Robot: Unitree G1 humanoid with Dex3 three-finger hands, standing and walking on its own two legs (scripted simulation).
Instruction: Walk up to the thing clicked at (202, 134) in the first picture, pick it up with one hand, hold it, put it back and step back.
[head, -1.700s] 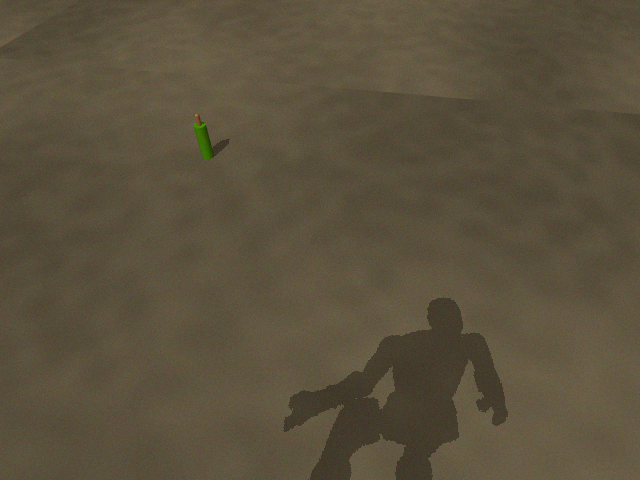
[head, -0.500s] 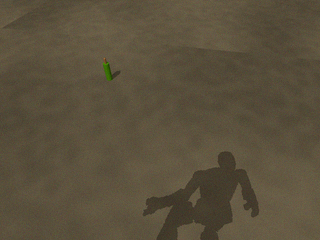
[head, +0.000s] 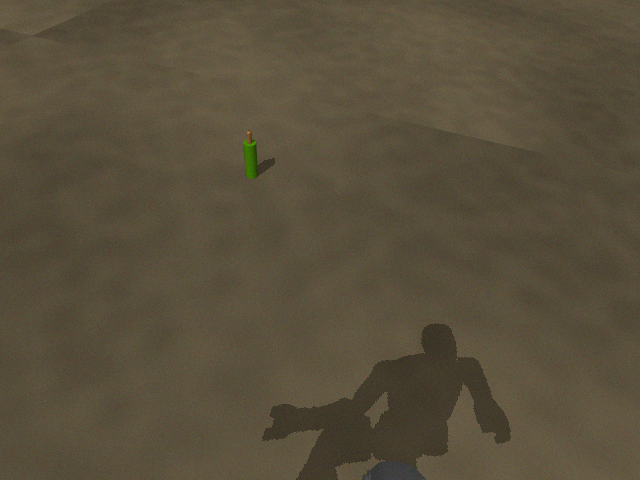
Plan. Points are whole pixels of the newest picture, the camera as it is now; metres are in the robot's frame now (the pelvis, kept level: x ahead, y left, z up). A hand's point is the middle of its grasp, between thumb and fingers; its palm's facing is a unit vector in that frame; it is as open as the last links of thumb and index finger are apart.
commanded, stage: walk up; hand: left
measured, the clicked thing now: (250, 154) +1.60 +0.21 -0.65
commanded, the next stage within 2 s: none
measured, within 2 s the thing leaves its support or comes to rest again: neither
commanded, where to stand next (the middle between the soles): +1.26 -0.03 m, yaw +3 degrees
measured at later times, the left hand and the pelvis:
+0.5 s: hand (185, 320) +0.40 +0.22 -0.13, palm faces +0.04 -0.94 -0.33, open 7.4 cm; pelvis +0.30 -0.04 +0.00, yaw +3 degrees
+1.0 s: hand (174, 246) +0.59 +0.27 -0.15, palm faces -0.01 -0.95 -0.31, open 7.4 cm; pelvis +0.55 +0.00 +0.00, yaw +3 degrees
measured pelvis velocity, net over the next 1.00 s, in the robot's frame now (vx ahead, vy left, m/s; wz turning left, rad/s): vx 0.55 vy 0.00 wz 0.05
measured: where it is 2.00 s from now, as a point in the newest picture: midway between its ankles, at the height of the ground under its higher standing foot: (311, 277)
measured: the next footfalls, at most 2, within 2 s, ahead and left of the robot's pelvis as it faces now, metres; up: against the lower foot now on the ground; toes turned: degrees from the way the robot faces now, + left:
right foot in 0.30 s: +0.38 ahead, -0.14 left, +0.00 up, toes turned -2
left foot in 0.76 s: +0.61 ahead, +0.11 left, +0.00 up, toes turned +9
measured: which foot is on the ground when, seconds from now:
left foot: down 0.00-0.34, up 0.36-0.74, down 0.76-1.00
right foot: up 0.00-0.28, down 0.30-0.78, up 0.80-1.00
